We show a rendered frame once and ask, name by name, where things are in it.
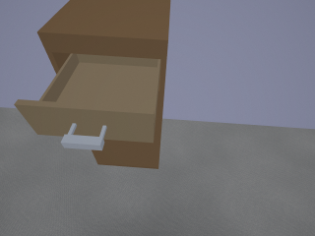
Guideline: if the handle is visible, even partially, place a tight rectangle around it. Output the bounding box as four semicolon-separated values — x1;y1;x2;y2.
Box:
61;123;107;150

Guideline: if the drawer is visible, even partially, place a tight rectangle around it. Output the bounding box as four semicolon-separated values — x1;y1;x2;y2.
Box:
14;53;161;143

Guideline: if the cabinet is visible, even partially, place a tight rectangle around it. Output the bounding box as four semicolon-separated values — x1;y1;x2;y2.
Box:
37;0;171;169

